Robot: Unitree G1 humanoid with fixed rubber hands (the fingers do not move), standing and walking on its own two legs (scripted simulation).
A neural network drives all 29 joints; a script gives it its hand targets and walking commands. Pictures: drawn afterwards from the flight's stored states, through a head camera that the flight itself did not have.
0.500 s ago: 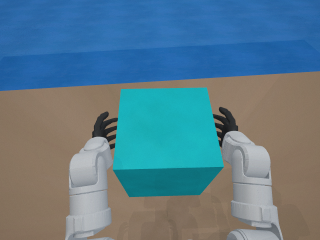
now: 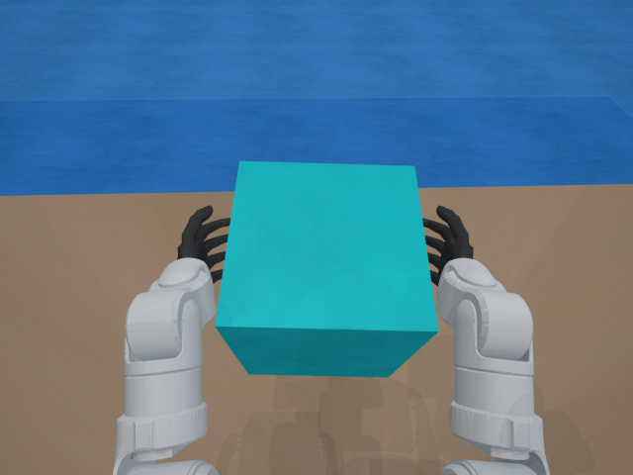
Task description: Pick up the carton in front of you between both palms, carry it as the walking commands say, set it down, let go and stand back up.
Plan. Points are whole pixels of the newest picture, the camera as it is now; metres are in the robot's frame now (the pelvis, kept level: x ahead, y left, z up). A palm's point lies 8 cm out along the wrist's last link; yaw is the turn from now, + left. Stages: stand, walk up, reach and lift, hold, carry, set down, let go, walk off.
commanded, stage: carry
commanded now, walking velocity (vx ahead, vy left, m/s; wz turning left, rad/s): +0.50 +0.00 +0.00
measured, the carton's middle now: (322, 281) +0.35 +0.01 +0.05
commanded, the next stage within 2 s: none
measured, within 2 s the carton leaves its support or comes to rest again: neither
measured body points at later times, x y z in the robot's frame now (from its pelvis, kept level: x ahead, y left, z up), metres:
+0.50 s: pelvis +0.30 -0.02 -0.03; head +0.30 -0.03 +0.42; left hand +0.64 +0.13 +0.07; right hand +0.64 -0.18 +0.06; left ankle +0.11 +0.07 -0.68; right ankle +0.40 -0.08 -0.75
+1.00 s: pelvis +0.60 +0.00 -0.06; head +0.60 +0.01 +0.39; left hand +0.93 +0.17 +0.06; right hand +0.94 -0.14 +0.06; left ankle +0.70 +0.07 -0.78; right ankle +0.41 -0.08 -0.73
